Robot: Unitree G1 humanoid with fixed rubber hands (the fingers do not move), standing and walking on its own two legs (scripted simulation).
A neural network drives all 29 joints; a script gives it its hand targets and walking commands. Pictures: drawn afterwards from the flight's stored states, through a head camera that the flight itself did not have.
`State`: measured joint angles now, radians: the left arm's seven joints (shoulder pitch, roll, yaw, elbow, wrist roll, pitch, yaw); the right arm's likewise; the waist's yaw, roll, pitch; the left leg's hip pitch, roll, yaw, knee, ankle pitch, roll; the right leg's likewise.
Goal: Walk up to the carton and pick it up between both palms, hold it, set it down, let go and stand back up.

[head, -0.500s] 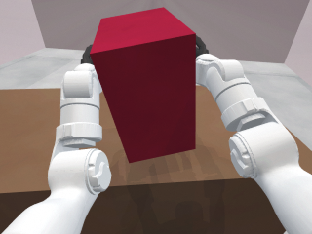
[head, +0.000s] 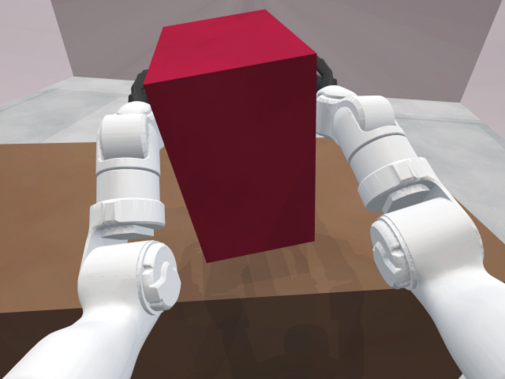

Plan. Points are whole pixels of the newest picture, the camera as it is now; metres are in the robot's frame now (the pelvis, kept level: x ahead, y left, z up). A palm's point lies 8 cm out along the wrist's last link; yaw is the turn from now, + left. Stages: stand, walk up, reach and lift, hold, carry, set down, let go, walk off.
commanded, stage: hold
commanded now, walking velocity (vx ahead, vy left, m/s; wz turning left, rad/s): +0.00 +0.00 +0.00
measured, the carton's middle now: (237, 131) +0.40 +0.01 +0.28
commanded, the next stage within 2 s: none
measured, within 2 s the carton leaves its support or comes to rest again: neither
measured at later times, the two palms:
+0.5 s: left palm (141, 114) +0.38 +0.14 +0.32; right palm (325, 100) +0.37 -0.12 +0.34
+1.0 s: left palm (143, 114) +0.39 +0.14 +0.32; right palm (324, 102) +0.37 -0.12 +0.33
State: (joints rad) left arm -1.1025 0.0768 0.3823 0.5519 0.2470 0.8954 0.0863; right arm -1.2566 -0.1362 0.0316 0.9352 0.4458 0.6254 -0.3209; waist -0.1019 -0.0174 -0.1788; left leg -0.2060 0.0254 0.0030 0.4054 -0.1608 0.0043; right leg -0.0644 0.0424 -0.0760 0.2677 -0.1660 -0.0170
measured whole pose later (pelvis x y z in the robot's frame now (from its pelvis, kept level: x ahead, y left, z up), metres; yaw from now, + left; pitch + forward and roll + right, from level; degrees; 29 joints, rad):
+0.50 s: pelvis +0.00 +0.00 +0.00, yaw +0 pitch -2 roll -2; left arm -1.14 0.09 0.39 0.62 0.25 0.88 0.09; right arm -1.29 -0.14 0.01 0.99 0.44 0.63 -0.31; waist -0.10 -0.02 -0.19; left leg -0.22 0.03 0.00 0.41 -0.16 0.00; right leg -0.08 0.04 -0.08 0.28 -0.17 -0.02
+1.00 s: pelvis +0.00 +0.00 +0.00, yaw +0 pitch -2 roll -2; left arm -1.11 0.08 0.37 0.56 0.25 0.88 0.09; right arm -1.26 -0.14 0.04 0.93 0.46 0.63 -0.32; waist -0.11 -0.02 -0.19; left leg -0.21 0.02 0.00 0.41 -0.16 0.00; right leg -0.07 0.04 -0.08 0.27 -0.17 -0.02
